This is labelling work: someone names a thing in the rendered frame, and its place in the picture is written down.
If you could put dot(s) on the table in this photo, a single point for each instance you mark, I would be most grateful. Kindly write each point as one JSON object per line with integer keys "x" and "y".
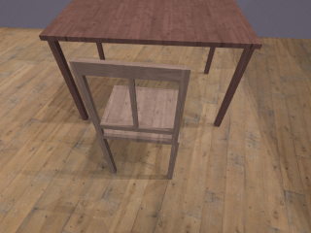
{"x": 182, "y": 23}

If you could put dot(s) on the chair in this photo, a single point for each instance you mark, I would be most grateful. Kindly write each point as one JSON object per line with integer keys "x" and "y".
{"x": 135, "y": 113}

